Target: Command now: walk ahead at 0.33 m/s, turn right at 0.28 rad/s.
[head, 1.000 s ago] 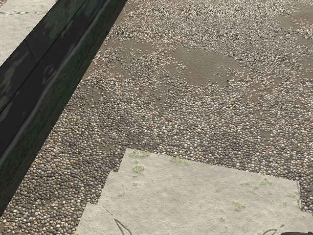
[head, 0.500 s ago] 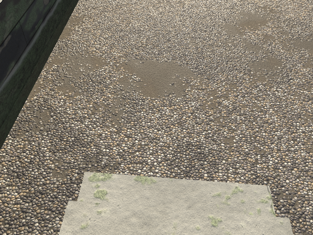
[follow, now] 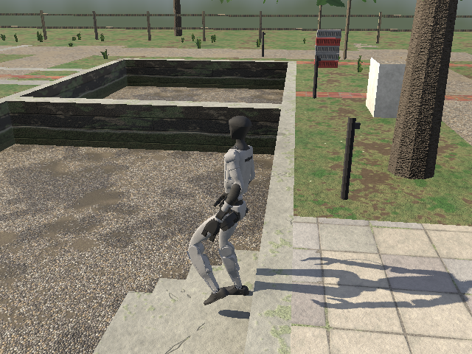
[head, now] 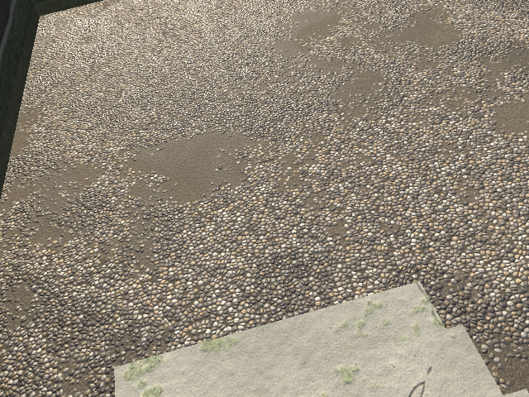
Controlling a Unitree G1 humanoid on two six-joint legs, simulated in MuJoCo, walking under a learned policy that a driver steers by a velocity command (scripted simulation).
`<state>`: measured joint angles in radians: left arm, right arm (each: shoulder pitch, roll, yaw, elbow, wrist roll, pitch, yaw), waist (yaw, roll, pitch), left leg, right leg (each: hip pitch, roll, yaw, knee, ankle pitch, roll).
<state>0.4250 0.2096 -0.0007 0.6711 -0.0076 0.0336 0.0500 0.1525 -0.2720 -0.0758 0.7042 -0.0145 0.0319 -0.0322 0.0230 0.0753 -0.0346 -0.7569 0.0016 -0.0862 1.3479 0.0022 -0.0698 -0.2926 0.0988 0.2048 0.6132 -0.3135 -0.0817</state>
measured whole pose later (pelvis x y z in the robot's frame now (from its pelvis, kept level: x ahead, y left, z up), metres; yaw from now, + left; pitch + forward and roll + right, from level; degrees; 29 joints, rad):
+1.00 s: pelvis +0.49 +0.25 -0.31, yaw +22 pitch +2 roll +3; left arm 0.14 0.20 0.05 0.64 0.00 -0.09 -0.05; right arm 0.49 -0.20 -0.03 0.90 0.02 0.00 -0.08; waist -0.06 -0.04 -0.06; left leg -0.26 -0.24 -0.09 1.39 -0.76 0.11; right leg -0.35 0.02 0.07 0.35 0.24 -0.06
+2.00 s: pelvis +1.00 +0.36 -0.58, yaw -12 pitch +1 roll +1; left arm 0.03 0.23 0.06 0.67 -0.02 -0.06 -0.11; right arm 0.61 -0.18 -0.02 0.97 -0.01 -0.08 -0.04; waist -0.12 -0.04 -0.03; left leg 0.07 0.03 0.16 0.68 -0.77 -0.02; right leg -0.74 -0.02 0.11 0.64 0.48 -0.07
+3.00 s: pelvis +1.61 +0.33 -0.67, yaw +14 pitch +3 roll -1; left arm -0.03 0.26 0.06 0.74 0.00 -0.10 -0.01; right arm 0.41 -0.25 -0.07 0.75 0.03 -0.05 -0.02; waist -0.08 -0.03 0.01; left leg -0.11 -0.12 -0.21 0.37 -0.29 0.09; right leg -0.60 -0.01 0.11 0.54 0.04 0.03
